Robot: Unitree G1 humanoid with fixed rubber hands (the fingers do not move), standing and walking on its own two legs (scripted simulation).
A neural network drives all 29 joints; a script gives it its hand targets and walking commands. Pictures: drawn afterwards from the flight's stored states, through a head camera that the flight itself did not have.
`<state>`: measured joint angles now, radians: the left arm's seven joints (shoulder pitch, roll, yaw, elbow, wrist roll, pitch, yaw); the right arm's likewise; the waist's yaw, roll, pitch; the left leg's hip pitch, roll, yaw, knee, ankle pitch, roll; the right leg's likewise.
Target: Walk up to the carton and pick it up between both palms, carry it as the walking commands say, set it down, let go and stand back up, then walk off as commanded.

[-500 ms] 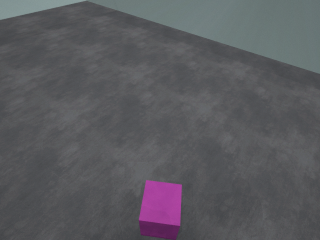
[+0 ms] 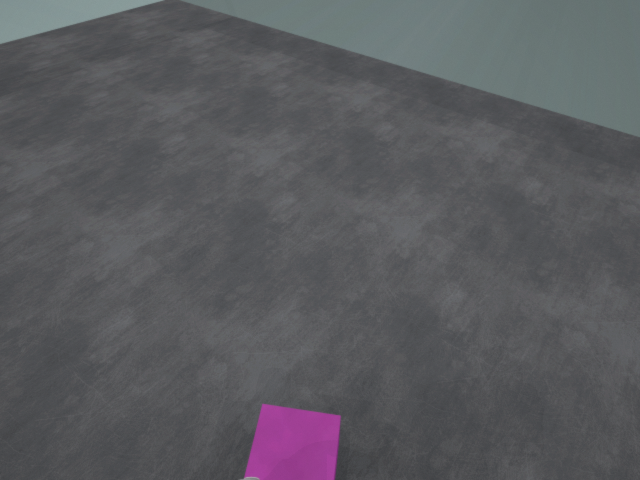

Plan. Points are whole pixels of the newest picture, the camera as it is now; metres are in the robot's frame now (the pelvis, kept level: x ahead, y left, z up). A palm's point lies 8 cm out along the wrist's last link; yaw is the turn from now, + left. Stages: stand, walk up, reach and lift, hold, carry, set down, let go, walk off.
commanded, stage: walk off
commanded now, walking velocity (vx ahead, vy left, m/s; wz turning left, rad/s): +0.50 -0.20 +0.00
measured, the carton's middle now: (296, 469) +0.30 +0.09 -0.65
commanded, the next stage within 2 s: none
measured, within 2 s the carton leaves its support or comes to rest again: neither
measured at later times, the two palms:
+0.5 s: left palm (240, 352) +0.34 +0.15 -0.11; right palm (602, 476) +0.20 -0.39 -0.15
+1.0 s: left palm (266, 450) +0.19 +0.09 -0.09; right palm (535, 270) +0.53 -0.38 -0.10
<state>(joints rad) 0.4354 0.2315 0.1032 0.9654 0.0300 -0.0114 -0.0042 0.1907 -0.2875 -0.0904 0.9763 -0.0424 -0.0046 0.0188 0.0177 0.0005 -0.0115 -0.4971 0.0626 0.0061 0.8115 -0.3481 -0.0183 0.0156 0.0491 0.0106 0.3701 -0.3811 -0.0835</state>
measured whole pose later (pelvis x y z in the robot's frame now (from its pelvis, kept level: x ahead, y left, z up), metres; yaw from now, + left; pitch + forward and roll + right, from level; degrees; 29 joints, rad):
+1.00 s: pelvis +0.33 -0.14 +0.02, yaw +3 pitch +3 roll +7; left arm 0.56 0.17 0.10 1.01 0.03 -0.05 0.01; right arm -0.04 -0.27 -0.09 0.99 -0.04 0.00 0.01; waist 0.10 -0.08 0.01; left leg -0.31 0.03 -0.01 1.08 -0.41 -0.04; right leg -0.23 -0.10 -0.01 0.39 -0.21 -0.04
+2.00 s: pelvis +0.29 -0.15 +0.01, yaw +4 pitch +0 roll +0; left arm 0.10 0.22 0.10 0.91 0.04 -0.01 -0.06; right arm 0.56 -0.20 -0.09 1.09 -0.03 -0.04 -0.02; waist -0.07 -0.02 0.03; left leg -0.01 0.07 0.06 0.30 -0.29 -0.02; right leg -0.47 -0.08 -0.03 0.63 -0.11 0.04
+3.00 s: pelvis +0.32 -0.18 +0.01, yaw +5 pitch -3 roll +1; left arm 0.49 0.07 0.09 1.12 0.04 -0.06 0.04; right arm -0.02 -0.19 -0.09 1.01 -0.01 0.05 -0.02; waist 0.07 0.01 0.05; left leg -0.19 0.01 0.05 0.68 -0.36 -0.02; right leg -0.20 -0.03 -0.04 0.34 -0.09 -0.02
